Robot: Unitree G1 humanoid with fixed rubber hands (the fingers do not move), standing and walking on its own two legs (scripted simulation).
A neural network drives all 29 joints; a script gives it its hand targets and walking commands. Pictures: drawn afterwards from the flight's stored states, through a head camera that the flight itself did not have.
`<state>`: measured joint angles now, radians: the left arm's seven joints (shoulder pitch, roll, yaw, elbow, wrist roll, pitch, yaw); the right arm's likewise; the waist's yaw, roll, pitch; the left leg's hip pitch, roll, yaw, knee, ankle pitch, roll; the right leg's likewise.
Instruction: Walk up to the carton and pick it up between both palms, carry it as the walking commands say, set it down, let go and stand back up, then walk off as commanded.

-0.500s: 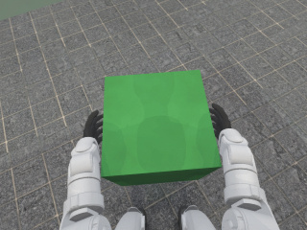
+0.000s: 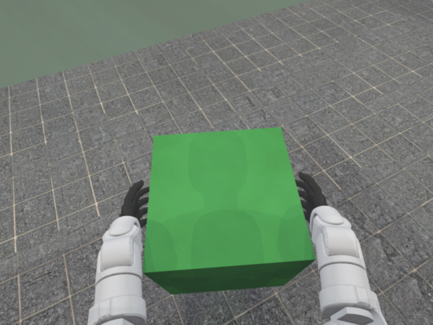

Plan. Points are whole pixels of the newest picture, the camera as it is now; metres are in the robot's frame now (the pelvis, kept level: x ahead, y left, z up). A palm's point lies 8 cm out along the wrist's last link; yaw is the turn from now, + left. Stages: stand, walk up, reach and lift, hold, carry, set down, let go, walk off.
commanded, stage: reach and lift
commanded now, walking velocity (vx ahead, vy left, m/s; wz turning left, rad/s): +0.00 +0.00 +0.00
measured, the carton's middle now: (223, 215) +0.34 +0.01 -0.07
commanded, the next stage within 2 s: hold in 1.38 s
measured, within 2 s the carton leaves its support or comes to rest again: neither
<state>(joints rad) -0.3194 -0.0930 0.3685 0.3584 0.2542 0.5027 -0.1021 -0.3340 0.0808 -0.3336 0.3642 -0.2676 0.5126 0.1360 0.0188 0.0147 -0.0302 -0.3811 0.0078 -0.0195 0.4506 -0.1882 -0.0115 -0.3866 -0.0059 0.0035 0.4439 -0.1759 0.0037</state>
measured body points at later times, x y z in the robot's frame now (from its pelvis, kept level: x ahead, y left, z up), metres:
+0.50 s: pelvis +0.01 +0.00 +0.01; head -0.01 -0.01 +0.46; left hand +0.30 +0.19 +0.04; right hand +0.31 -0.17 +0.04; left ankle +0.02 +0.13 -0.74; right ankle +0.02 -0.12 -0.74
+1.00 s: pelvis +0.01 +0.00 +0.01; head +0.00 +0.00 +0.46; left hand +0.30 +0.19 +0.04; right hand +0.31 -0.17 +0.04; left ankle +0.02 +0.13 -0.74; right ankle +0.02 -0.12 -0.74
